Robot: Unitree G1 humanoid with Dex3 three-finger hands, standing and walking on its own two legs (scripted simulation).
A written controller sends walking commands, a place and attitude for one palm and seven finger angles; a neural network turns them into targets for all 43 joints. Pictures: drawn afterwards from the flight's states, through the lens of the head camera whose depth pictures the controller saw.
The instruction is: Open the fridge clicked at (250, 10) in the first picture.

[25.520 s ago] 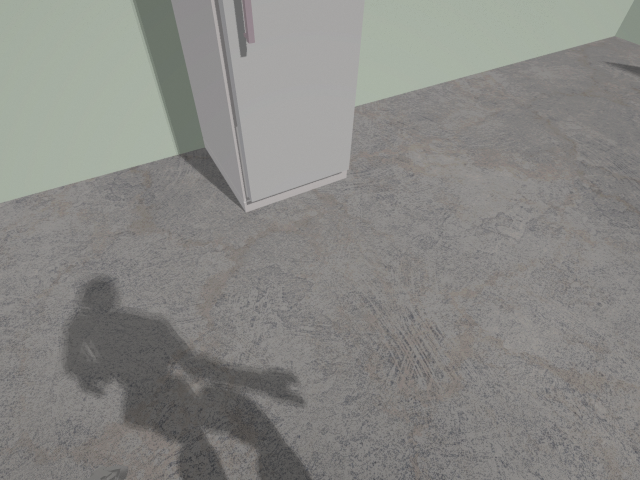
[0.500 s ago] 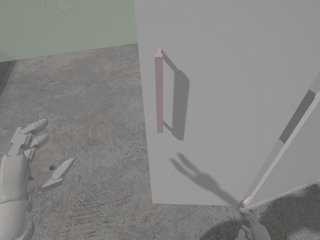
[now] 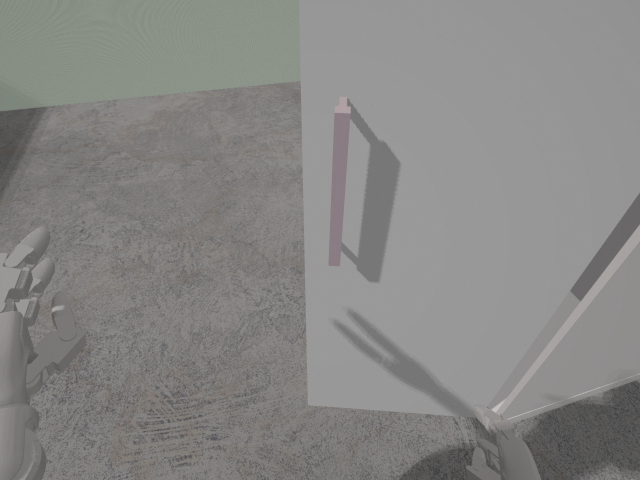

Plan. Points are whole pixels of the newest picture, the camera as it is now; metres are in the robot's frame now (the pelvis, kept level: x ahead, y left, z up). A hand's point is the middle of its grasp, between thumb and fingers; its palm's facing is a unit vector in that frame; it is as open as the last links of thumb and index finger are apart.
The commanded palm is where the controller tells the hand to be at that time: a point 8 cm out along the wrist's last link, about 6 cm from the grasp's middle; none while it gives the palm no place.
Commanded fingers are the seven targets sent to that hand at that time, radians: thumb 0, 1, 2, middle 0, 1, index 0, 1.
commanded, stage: draw the hand back to the body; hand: left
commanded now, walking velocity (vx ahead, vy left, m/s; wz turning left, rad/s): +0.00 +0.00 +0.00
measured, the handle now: (338, 190) +0.49 +0.05 +0.13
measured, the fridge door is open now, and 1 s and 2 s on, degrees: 69 69 69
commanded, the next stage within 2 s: step back with the hand held close in 0.04 s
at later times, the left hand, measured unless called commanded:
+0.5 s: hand (88, 344) +0.18 +0.26 +0.14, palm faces +0.39 -0.80 -0.46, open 7.4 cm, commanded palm +0.12 +0.31 +0.17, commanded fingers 0.00 0.90 0.90 -0.20 -0.30 -0.20 -0.30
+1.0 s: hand (16, 400) +0.12 +0.28 +0.15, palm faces +0.52 -0.75 -0.41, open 7.4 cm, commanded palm +0.05 +0.32 +0.17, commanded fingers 0.00 0.90 0.90 -0.20 -0.30 -0.20 -0.30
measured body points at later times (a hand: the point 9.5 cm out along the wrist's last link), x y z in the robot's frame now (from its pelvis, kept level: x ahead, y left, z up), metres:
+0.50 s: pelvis -0.02 +0.01 -0.01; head -0.02 +0.00 +0.44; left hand +0.16 +0.30 +0.17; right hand +0.15 -0.24 -0.09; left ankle -0.02 +0.10 -0.74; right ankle +0.02 -0.12 -0.74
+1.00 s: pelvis -0.08 +0.01 -0.03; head -0.08 +0.03 +0.42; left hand +0.09 +0.32 +0.17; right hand +0.08 -0.22 -0.10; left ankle -0.02 +0.10 -0.74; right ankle +0.02 -0.12 -0.74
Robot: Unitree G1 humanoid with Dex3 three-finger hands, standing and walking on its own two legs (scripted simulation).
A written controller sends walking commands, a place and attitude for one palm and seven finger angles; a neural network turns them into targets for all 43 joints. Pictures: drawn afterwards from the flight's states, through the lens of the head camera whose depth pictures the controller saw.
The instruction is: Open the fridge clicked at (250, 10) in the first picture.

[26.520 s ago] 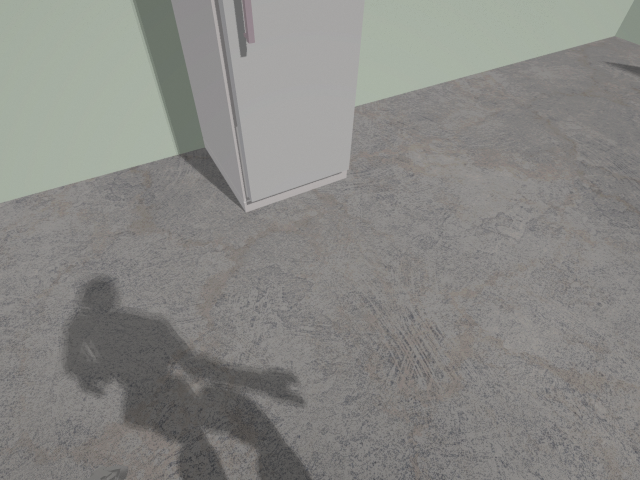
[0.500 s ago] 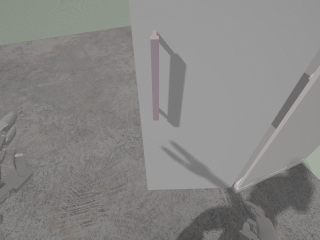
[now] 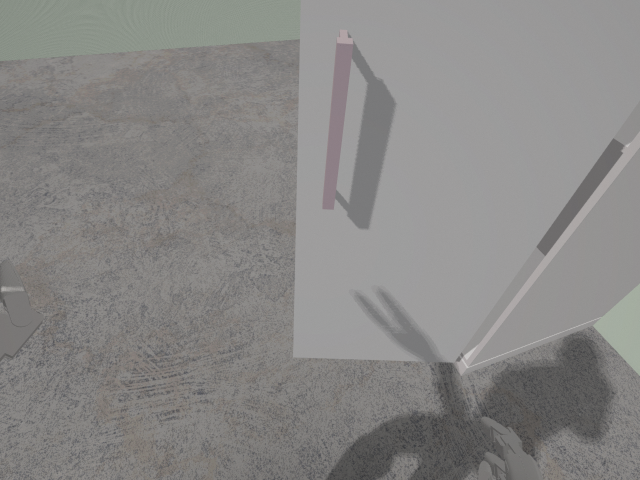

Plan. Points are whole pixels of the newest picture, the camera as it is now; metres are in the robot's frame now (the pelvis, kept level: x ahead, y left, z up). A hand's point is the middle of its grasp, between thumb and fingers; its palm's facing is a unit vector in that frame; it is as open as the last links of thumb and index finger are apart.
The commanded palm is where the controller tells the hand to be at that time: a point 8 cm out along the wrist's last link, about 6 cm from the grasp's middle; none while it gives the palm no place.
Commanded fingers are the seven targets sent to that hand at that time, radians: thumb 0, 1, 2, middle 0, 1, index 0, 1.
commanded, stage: step back with the hand held close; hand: left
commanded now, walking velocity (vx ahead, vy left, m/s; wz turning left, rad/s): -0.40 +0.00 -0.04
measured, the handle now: (334, 130) +0.57 +0.02 +0.16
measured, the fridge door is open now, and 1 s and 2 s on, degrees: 69 69 69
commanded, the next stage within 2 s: stop stepping back and stand still in 0.86 s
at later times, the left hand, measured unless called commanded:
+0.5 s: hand (27, 345) +0.18 +0.26 +0.18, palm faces +0.49 -0.80 -0.36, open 7.4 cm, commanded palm +0.11 +0.30 +0.20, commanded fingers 0.00 0.90 0.90 -0.20 -0.30 -0.20 -0.30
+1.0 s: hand (21, 435) +0.11 +0.22 +0.19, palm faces +0.31 -0.86 -0.40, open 7.4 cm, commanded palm +0.06 +0.27 +0.20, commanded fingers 0.00 0.90 0.90 -0.20 -0.30 -0.20 -0.30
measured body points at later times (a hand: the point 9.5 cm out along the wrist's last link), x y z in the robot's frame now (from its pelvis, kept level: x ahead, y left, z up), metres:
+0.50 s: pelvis -0.03 +0.00 -0.01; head -0.02 +0.03 +0.44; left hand +0.15 +0.30 +0.20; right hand +0.14 -0.24 -0.07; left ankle +0.06 +0.08 -0.71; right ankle +0.10 -0.14 -0.72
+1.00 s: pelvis -0.11 -0.01 +0.01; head -0.12 +0.02 +0.46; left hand +0.09 +0.26 +0.21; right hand +0.07 -0.25 -0.04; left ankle -0.02 +0.07 -0.72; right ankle -0.17 -0.13 -0.72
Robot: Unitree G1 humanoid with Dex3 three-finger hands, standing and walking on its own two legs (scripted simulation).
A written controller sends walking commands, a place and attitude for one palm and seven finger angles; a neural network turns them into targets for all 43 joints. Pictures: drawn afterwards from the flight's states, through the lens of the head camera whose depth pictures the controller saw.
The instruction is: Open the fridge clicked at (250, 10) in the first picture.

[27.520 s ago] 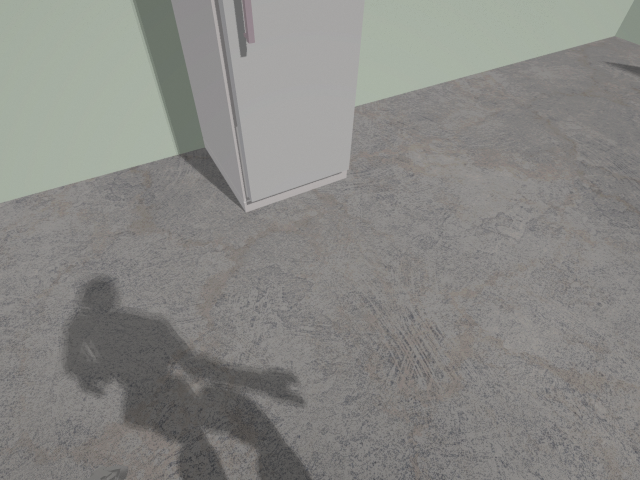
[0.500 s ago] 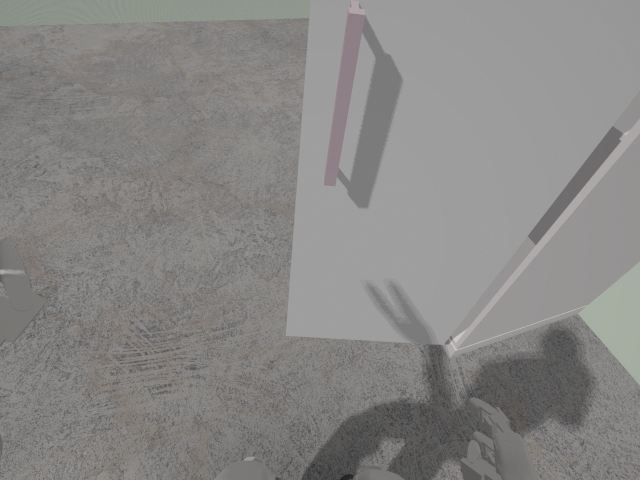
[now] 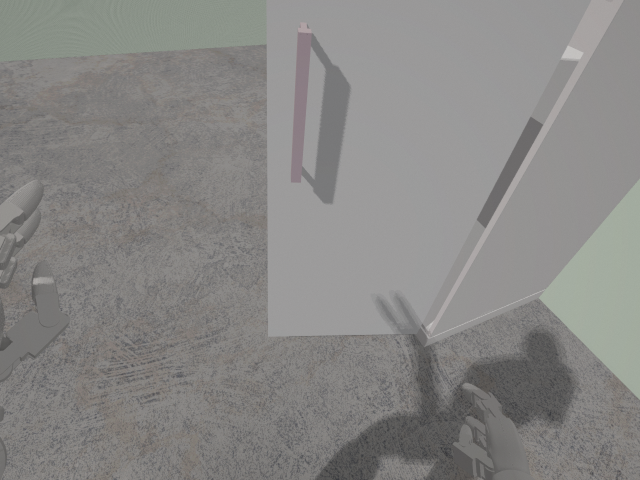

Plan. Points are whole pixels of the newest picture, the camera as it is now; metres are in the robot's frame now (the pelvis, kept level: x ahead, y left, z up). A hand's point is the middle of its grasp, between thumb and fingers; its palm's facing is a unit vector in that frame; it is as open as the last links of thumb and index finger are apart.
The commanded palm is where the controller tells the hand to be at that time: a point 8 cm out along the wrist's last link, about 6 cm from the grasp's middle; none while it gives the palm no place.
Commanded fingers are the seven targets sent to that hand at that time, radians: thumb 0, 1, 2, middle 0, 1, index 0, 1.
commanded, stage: stop stepping back and stand still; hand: left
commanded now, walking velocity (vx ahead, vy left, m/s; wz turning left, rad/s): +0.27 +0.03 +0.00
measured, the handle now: (299, 110) +0.67 +0.09 +0.15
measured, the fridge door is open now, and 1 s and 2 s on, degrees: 69 69 69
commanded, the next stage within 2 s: let the arm hang, fingers relaxed in 0.86 s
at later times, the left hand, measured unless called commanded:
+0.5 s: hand out of the picture +0.11 +0.27 +0.17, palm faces +0.50 -0.77 -0.39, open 7.4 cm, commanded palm +0.04 +0.31 +0.18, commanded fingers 0.00 0.90 0.90 -0.20 -0.30 -0.20 -0.30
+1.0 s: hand out of the picture +0.10 +0.28 +0.14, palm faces +0.46 -0.78 -0.43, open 7.4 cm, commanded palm none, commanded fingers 0.00 0.90 0.90 -0.20 -0.30 -0.20 -0.30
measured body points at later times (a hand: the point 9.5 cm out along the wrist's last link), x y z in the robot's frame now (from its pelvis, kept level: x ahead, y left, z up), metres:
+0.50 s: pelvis -0.08 +0.00 +0.00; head -0.11 +0.01 +0.45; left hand +0.08 +0.31 +0.19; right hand +0.07 -0.22 -0.08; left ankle +0.03 +0.10 -0.72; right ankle -0.07 -0.10 -0.73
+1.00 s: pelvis -0.08 +0.01 +0.00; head -0.10 +0.02 +0.45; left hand +0.07 +0.32 +0.17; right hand +0.10 -0.20 -0.09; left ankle -0.04 +0.14 -0.73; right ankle -0.07 -0.10 -0.73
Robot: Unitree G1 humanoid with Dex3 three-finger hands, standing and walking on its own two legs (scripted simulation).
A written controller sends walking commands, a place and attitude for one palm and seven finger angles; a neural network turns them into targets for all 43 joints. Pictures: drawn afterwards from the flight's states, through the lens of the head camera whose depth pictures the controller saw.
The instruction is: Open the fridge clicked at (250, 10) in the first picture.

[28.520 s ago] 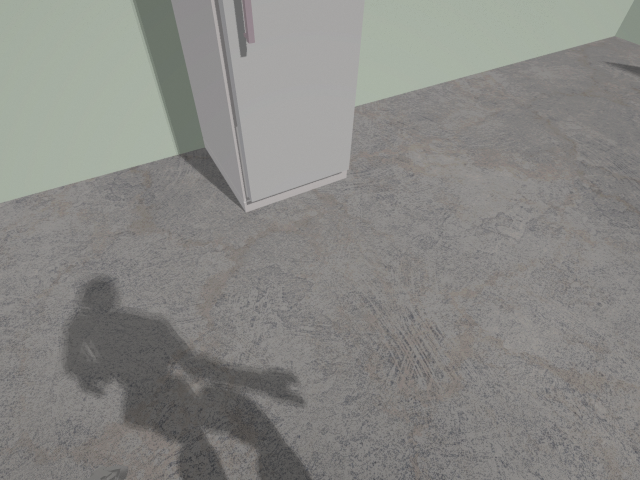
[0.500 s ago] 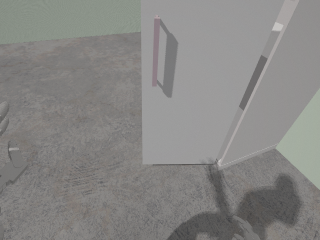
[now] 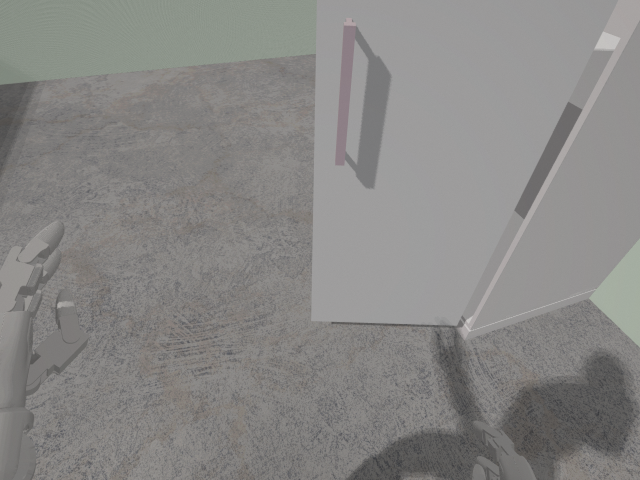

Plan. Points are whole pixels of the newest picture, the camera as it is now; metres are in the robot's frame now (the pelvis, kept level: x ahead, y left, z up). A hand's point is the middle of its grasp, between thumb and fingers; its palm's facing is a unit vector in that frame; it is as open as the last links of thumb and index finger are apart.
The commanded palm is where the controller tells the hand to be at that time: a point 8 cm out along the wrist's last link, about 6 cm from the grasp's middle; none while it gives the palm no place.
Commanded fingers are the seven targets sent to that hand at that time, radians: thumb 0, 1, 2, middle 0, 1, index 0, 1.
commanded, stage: let the arm hang, fingers relaxed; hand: left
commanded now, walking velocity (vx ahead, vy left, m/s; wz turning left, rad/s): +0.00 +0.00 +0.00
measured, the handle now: (343, 98) +0.76 +0.02 +0.15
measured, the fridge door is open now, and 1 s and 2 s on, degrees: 69 69 69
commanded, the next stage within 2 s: look to check the result in 1.06 s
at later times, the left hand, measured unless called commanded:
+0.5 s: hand out of the picture -0.03 +0.23 -0.17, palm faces -0.03 -0.97 -0.23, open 7.3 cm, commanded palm none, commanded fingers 0.00 0.90 0.90 -0.20 -0.30 -0.20 -0.30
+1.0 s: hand out of the picture +0.11 +0.25 -0.15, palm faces -0.05 -0.95 -0.30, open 7.4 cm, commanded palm none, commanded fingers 0.00 0.90 0.90 -0.20 -0.30 -0.20 -0.30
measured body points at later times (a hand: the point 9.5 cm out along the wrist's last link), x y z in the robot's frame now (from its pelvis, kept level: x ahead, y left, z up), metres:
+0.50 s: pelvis +0.00 +0.02 +0.01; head +0.04 +0.03 +0.46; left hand -0.03 +0.28 -0.15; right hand +0.00 -0.25 -0.13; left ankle +0.06 +0.13 -0.73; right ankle +0.00 -0.11 -0.73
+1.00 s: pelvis +0.02 +0.03 +0.02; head +0.03 +0.03 +0.47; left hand +0.11 +0.30 -0.12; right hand +0.11 -0.25 -0.12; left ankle +0.06 +0.13 -0.73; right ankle +0.00 -0.11 -0.73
